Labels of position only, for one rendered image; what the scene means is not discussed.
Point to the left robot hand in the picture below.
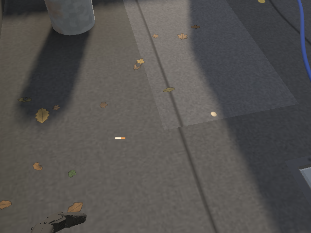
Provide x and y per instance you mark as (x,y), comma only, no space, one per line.
(58,221)

